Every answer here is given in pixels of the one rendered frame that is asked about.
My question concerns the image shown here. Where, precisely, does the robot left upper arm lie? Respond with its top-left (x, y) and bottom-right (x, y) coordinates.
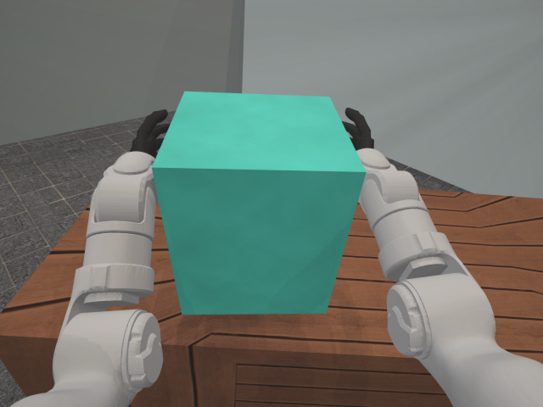
top-left (9, 309), bottom-right (163, 407)

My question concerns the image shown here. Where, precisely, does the robot left forearm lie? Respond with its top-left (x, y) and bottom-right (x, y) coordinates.
top-left (53, 151), bottom-right (159, 383)

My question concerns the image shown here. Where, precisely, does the robot right upper arm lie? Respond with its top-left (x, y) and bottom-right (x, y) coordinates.
top-left (387, 273), bottom-right (543, 407)

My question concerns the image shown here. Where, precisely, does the left robot hand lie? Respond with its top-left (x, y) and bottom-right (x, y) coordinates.
top-left (130, 109), bottom-right (170, 158)

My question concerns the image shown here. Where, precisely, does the pedestal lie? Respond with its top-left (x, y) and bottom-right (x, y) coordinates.
top-left (0, 189), bottom-right (543, 407)

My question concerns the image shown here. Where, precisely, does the robot right forearm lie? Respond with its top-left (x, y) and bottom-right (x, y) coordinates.
top-left (356, 148), bottom-right (495, 326)

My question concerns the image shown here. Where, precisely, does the right robot hand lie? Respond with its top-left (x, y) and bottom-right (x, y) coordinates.
top-left (342, 108), bottom-right (374, 151)

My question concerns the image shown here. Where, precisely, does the carton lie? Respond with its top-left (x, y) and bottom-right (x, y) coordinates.
top-left (152, 92), bottom-right (367, 315)

